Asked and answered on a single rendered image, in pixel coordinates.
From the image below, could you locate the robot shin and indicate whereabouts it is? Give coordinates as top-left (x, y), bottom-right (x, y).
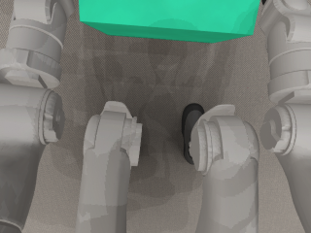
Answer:
top-left (189, 104), bottom-right (259, 162)
top-left (83, 101), bottom-right (133, 156)

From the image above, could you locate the robot right forearm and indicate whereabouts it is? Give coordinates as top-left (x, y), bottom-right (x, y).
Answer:
top-left (259, 0), bottom-right (311, 104)

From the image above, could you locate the robot left shin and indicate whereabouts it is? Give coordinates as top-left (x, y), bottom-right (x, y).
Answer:
top-left (83, 101), bottom-right (133, 156)

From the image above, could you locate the left robot upper arm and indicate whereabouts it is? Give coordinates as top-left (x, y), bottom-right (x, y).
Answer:
top-left (0, 83), bottom-right (65, 233)

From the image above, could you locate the robot right shin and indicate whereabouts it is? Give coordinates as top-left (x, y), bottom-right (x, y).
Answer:
top-left (189, 104), bottom-right (259, 162)

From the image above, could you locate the robot left forearm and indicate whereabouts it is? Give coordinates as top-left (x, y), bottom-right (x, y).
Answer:
top-left (0, 0), bottom-right (76, 89)

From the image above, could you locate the carton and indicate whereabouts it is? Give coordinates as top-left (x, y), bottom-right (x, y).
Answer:
top-left (79, 0), bottom-right (260, 44)

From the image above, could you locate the right robot upper arm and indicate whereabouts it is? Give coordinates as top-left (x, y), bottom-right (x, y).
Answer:
top-left (259, 103), bottom-right (311, 233)

